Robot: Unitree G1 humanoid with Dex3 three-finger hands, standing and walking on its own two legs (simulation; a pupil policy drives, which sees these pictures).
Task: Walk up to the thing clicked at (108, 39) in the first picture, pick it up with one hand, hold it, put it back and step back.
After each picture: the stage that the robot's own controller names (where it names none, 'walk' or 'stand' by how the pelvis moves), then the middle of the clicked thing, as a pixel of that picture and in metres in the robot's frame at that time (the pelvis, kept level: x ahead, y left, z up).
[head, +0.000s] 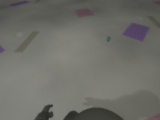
stand; (108, 39) +1.86 -0.36 -0.72
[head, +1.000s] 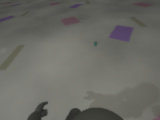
walk; (95, 44) +1.75 +0.06 -0.69
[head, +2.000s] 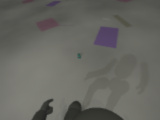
walk; (79, 56) +1.16 +0.31 -0.71
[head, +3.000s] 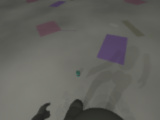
walk; (78, 73) +0.73 +0.27 -0.72
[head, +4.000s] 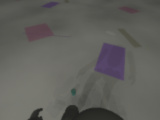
walk; (73, 92) +0.43 +0.19 -0.69
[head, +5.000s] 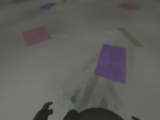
stand; (72, 99) +0.32 +0.21 -0.71
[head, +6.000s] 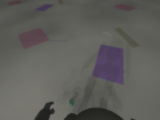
stand; (71, 102) +0.29 +0.22 -0.72
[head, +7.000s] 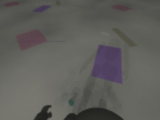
stand; (71, 102) +0.29 +0.23 -0.72
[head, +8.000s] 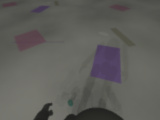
stand; (70, 103) +0.29 +0.23 -0.73
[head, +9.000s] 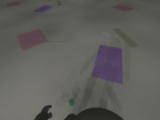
stand; (71, 102) +0.30 +0.22 -0.73
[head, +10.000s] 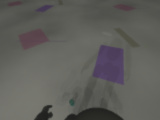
stand; (71, 102) +0.29 +0.22 -0.73
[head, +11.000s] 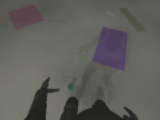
go down; (70, 87) +0.34 +0.20 -0.65
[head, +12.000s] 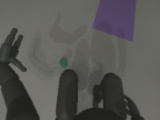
go down; (63, 63) +0.41 +0.22 -0.30
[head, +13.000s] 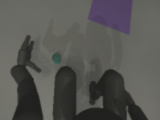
close in; (56, 59) +0.40 +0.23 -0.26
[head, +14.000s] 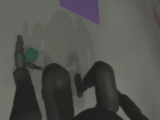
close; (31, 56) +0.40 +0.25 -0.23
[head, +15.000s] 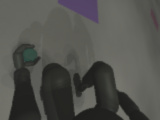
close; (29, 56) +0.39 +0.26 -0.23
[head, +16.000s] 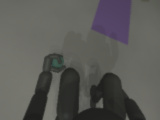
lift; (57, 63) +0.34 +0.24 -0.10
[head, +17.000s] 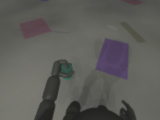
hold; (67, 71) +0.32 +0.17 +0.04
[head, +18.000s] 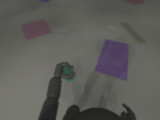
hold; (69, 73) +0.32 +0.17 +0.00
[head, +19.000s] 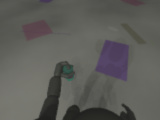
hold; (68, 72) +0.33 +0.17 +0.00
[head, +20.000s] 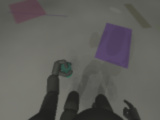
crouch; (67, 70) +0.35 +0.18 -0.05
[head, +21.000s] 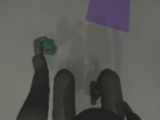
lower; (50, 48) +0.46 +0.25 -0.11
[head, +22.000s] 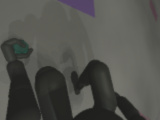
lower; (22, 50) +0.43 +0.27 -0.23
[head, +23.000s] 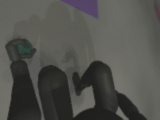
lower; (25, 50) +0.42 +0.27 -0.23
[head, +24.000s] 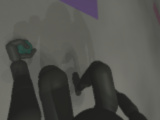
lower; (25, 50) +0.42 +0.27 -0.23
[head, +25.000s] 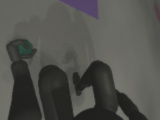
lower; (26, 50) +0.42 +0.27 -0.23
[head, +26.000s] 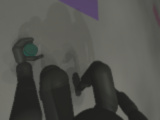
open; (30, 52) +0.41 +0.25 -0.23
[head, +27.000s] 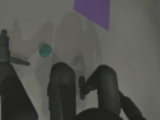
stand; (45, 51) +0.41 +0.24 -0.24
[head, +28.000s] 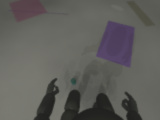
stand; (73, 81) +0.38 +0.17 -0.57
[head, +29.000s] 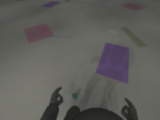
stand; (74, 96) +0.37 +0.17 -0.66
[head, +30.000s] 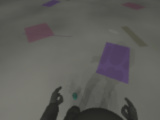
stand; (74, 96) +0.36 +0.17 -0.67
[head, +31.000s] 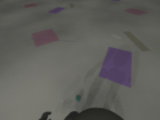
stand; (78, 98) +0.38 +0.16 -0.72
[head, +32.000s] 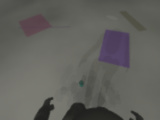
walk; (81, 83) +0.45 +0.11 -0.70
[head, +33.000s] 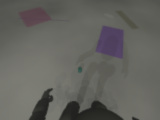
walk; (79, 69) +0.67 +0.12 -0.69
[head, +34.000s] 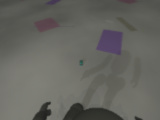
stand; (81, 63) +0.96 +0.23 -0.70
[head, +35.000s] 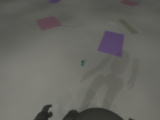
stand; (82, 63) +0.97 +0.17 -0.72
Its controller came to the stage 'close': yes
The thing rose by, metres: 0.72
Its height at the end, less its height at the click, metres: +0.00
